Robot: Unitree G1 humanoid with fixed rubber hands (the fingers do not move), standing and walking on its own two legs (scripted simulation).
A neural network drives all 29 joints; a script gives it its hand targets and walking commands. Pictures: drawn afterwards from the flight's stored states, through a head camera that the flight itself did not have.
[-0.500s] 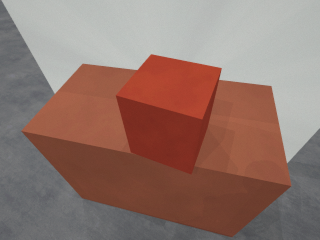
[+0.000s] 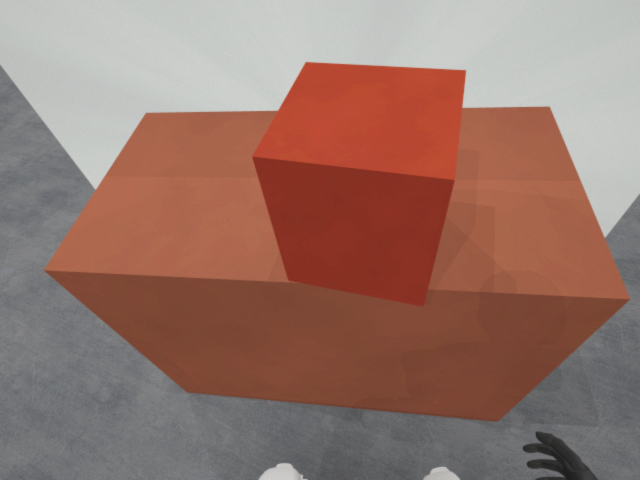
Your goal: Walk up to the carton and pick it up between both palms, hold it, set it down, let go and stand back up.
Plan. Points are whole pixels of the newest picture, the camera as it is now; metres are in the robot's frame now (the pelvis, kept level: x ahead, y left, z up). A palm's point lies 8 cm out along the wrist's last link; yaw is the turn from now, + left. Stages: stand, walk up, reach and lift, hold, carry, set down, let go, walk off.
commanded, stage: walk up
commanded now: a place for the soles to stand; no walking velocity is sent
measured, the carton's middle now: (366, 188) +0.49 -0.03 +0.08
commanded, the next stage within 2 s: none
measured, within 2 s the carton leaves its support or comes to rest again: neither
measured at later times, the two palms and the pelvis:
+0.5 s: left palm out of the picture +0.13 +0.31 -0.10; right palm out of the picture +0.02 -0.13 -0.12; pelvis +0.03 +0.11 +0.02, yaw -14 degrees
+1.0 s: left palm (122, 445) +0.20 +0.33 -0.10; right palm out of the picture +0.00 -0.11 -0.12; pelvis +0.05 +0.13 +0.02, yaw -25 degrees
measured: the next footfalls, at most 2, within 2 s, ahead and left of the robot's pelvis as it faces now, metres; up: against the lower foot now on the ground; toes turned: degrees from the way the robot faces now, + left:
left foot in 0.02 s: +0.10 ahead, +0.22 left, +0.00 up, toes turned -16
right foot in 0.28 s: +0.05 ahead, +0.01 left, +0.00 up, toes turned -16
